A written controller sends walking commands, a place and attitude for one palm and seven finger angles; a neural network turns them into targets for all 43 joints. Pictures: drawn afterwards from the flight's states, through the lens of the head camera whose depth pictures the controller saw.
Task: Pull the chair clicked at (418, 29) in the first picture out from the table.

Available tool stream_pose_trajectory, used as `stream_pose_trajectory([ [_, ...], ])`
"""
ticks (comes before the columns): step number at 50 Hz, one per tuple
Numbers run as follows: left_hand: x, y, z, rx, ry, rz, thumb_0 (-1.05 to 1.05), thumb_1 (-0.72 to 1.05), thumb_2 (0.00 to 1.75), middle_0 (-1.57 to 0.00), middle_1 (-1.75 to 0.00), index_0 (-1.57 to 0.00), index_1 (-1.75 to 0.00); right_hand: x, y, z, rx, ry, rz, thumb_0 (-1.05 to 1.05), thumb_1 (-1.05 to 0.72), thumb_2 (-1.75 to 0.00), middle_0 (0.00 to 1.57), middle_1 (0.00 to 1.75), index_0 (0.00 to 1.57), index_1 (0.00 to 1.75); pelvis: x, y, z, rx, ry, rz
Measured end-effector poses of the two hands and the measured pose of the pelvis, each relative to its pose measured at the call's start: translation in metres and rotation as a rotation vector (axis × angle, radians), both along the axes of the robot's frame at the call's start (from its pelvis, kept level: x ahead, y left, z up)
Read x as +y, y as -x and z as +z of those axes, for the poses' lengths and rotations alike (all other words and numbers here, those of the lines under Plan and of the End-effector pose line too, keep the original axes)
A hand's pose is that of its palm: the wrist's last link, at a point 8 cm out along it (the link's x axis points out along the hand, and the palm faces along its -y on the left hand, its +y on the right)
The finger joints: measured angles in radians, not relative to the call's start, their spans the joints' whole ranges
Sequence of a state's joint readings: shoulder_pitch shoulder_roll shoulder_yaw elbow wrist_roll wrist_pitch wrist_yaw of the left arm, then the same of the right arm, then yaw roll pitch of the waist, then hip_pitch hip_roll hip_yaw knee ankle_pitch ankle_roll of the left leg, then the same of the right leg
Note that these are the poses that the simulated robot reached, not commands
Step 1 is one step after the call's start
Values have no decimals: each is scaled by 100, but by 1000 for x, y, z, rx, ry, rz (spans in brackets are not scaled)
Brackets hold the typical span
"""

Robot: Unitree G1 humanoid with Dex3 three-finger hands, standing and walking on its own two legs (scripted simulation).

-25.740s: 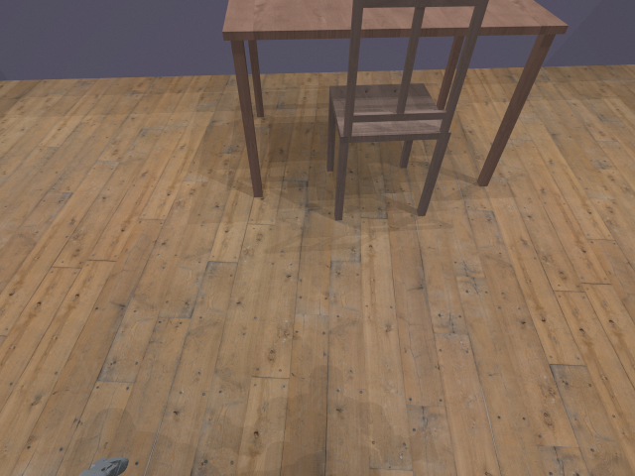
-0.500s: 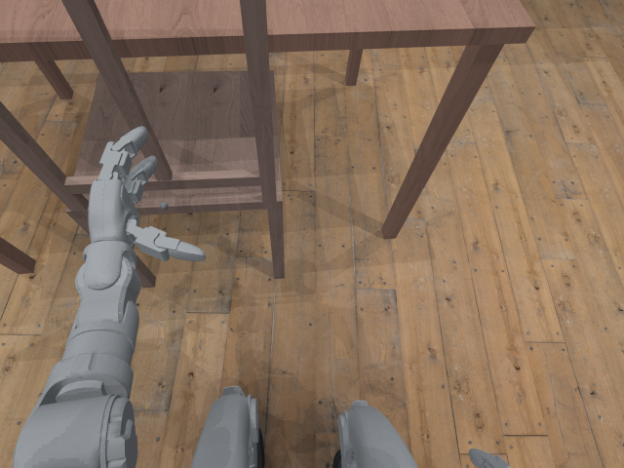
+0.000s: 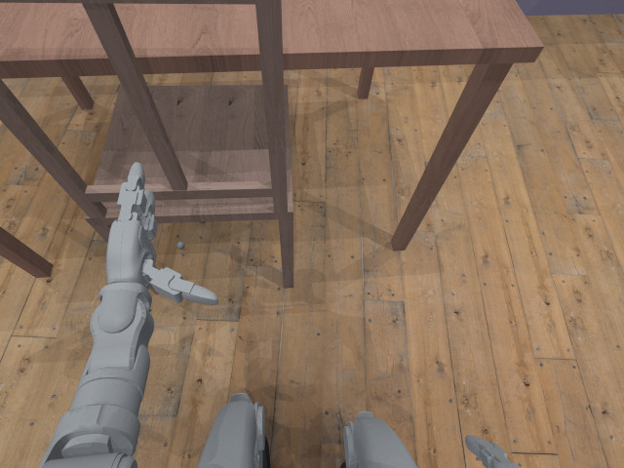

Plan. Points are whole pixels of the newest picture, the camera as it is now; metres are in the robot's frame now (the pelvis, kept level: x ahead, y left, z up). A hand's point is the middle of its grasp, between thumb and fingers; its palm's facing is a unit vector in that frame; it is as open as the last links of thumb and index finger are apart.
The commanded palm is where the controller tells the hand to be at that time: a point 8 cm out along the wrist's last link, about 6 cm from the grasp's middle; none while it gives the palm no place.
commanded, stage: draw the fingers out of the gap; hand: left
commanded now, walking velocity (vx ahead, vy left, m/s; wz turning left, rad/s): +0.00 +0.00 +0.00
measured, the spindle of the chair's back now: (149, 118) +0.59 +0.24 +0.04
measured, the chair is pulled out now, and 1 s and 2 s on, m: -0.09 -0.09 -0.09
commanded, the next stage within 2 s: aim the fingers beside a spindle in 0.46 s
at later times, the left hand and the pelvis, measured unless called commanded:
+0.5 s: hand (171, 311) +0.30 +0.17 +0.01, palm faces +0.06 -1.00 -0.06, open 17.5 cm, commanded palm +0.28 +0.22 +0.02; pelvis -0.01 -0.01 +0.00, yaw +1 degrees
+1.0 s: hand (165, 307) +0.31 +0.17 +0.02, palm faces +0.04 -1.00 -0.03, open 17.2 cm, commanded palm +0.28 +0.22 +0.02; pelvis -0.01 -0.01 -0.01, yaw +1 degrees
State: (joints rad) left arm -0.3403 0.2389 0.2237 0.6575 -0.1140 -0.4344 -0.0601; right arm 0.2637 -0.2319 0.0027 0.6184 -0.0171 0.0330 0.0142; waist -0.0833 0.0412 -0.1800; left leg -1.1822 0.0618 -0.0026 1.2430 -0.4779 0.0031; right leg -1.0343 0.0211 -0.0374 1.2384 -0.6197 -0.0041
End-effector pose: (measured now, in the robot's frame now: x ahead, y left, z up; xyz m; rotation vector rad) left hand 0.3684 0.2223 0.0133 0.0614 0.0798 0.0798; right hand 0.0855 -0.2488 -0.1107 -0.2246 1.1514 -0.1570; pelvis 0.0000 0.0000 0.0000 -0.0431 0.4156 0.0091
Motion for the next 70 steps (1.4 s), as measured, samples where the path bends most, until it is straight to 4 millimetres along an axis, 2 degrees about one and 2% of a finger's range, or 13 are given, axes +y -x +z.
stream_pose_trajectory([
  [18, -2, 66, 4, -16, 2, -13, -2, -55, 20, 0, 0, 0, 0, 3, -56, 10, -185, -2, 82, 1, -90, -90, 20, 30, 20, 30, -5, 3, -1, -44, -3, 19],
  [32, -5, 102, 2, -10, 26, -30, -2, -55, 20, 0, 0, 0, 0, 9, -72, 13, -266, 0, 116, 1, -90, -90, 20, 30, 20, 30, -7, 7, -7, -54, 3, 30],
  [45, 0, 85, 5, -30, 33, -54, -2, -53, 23, -2, -3, -2, -3, 9, -63, 6, -262, 5, 112, 1, -90, -90, 20, 30, 20, 30, -6, 10, -12, -42, 7, 27],
  [55, 3, 84, 11, -34, 26, -45, -2, -51, 27, -4, -6, -4, -6, 7, -53, 7, -235, 10, 97, 2, -90, -90, 20, 30, 20, 30, -4, 7, -8, -42, 5, 24],
  [63, 1, 79, 6, -31, 24, -45, -2, -50, 29, -6, -8, -6, -8, 5, -53, 6, -233, 19, 97, 2, -90, -90, 20, 30, 20, 30, -4, 8, -10, -39, 5, 24],
  [70, 4, 71, 10, -41, 15, -38, -2, -50, 30, -6, -8, -6, -8, 6, -54, 6, -235, 13, 98, 1, -90, -90, 20, 30, 20, 30, -5, 9, -9, -39, 5, 24],
])
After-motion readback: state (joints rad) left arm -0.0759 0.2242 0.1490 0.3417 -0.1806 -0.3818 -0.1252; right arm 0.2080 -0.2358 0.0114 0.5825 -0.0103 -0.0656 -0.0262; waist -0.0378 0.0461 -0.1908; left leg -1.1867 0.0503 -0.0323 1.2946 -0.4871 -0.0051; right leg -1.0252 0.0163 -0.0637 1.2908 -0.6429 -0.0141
